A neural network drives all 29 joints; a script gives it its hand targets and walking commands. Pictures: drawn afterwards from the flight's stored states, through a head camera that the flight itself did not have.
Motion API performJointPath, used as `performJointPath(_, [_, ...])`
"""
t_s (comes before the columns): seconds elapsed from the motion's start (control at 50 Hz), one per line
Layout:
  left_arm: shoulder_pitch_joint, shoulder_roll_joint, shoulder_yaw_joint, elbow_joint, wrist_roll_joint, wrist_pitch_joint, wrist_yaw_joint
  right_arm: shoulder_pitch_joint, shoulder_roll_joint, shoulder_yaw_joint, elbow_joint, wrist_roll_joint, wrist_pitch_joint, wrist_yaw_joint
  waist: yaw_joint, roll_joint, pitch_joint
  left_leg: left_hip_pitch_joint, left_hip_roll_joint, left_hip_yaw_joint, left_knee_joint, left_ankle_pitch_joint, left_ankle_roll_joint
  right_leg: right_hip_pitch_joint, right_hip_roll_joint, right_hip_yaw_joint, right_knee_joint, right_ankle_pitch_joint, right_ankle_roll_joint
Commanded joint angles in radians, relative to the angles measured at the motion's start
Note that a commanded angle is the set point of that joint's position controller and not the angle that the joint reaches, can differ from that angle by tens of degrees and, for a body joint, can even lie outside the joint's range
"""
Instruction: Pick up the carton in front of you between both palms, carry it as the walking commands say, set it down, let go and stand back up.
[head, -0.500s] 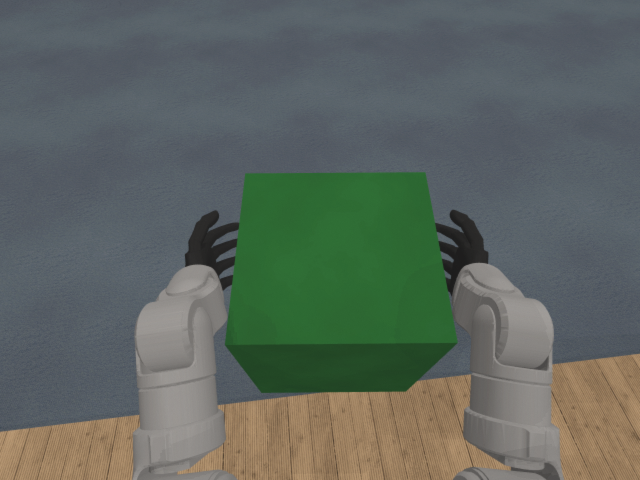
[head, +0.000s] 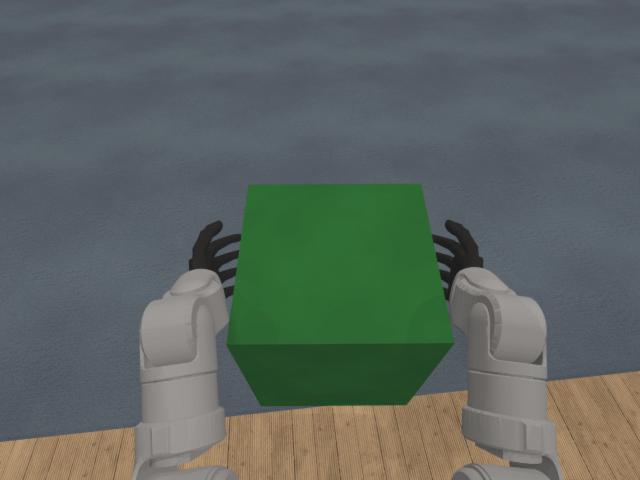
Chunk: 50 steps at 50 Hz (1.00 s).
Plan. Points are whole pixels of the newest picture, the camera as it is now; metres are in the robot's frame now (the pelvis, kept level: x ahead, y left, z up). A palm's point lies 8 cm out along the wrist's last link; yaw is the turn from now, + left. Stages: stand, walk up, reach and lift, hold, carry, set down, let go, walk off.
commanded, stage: carry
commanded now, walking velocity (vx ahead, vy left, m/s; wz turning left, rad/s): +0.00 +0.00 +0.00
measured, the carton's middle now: (334, 304) +0.33 +0.00 +0.03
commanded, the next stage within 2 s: none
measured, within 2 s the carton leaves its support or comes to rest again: neither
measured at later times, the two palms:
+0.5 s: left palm (207, 297) +0.29 +0.15 +0.11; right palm (477, 295) +0.29 -0.15 +0.11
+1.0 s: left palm (204, 303) +0.28 +0.15 +0.11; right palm (477, 301) +0.29 -0.15 +0.11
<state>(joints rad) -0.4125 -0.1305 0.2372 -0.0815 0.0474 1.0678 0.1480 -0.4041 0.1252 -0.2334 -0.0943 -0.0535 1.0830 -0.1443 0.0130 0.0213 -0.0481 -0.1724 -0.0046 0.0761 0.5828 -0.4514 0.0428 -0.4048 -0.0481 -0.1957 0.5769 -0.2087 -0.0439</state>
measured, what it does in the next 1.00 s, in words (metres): stands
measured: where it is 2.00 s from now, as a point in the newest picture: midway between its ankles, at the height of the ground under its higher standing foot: outside the picture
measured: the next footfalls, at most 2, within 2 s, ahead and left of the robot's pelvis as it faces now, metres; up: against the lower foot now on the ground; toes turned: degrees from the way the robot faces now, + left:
none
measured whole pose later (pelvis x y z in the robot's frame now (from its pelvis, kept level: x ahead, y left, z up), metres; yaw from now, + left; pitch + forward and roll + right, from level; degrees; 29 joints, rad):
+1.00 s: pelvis -0.03 +0.00 +0.00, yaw +0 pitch +1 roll +0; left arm -0.44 -0.13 0.26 -0.04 0.06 1.09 0.15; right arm -0.44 0.12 -0.25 -0.03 -0.06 1.10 -0.15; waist 0.00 0.01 -0.06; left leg -0.20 -0.01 0.08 0.58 -0.40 0.05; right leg -0.41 -0.06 -0.20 0.52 -0.13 -0.05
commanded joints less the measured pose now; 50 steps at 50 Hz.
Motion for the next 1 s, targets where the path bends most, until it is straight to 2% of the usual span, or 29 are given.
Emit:
performJointPath(0.0, [-0.570,-0.741,-0.617,-0.064,-0.188,-0.004,-0.032,-0.588,0.726,0.615,-0.077,0.184,-0.020,0.018,-0.008,-0.016,-0.357,-0.014,0.125,-0.095,-0.088,0.404,-0.001,0.269,-0.112,0.138,-0.043,0.318,-0.035])
performJointPath(0.32, [-0.601,-0.745,-0.585,-0.021,-0.174,0.008,-0.026,-0.624,0.746,0.590,-0.027,0.180,-0.008,0.013,-0.010,-0.016,-0.332,-0.066,0.121,-0.105,-0.118,0.292,0.008,0.269,-0.116,0.148,-0.086,0.241,-0.028])
performJointPath(0.98, [-0.607,-0.751,-0.584,-0.021,-0.176,0.009,-0.027,-0.635,0.761,0.593,-0.020,0.187,-0.007,0.016,-0.016,-0.013,-0.348,-0.068,0.125,-0.117,-0.105,0.322,0.014,0.267,-0.119,0.149,-0.088,0.245,-0.025])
